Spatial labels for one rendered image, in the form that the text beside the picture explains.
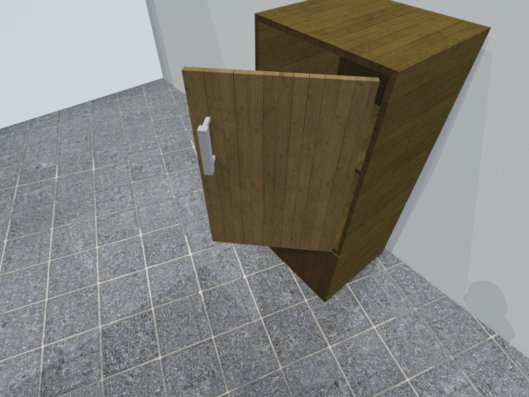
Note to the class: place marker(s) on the handle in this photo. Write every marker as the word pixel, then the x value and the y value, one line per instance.
pixel 205 147

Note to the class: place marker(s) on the cupboard door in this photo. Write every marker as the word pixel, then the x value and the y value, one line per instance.
pixel 286 148

